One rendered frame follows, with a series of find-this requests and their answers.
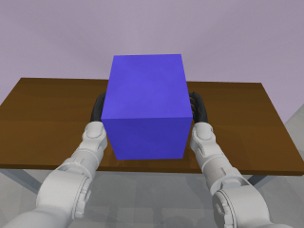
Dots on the left robot forearm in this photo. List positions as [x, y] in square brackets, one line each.
[87, 157]

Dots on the right robot upper arm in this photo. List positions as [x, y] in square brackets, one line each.
[241, 207]

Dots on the robot left hand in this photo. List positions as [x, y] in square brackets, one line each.
[97, 110]

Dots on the table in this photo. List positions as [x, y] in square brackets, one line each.
[42, 122]

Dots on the robot right hand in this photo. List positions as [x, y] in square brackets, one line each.
[198, 107]

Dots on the carton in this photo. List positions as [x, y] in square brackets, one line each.
[147, 112]

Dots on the right robot forearm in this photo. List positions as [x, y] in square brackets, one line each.
[214, 165]

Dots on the left robot upper arm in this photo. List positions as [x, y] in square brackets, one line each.
[64, 197]

